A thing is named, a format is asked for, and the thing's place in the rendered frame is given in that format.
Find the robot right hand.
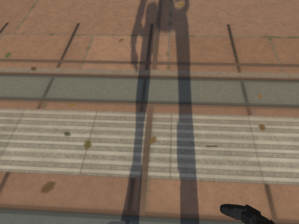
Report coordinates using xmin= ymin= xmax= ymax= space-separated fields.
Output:
xmin=220 ymin=203 xmax=275 ymax=224

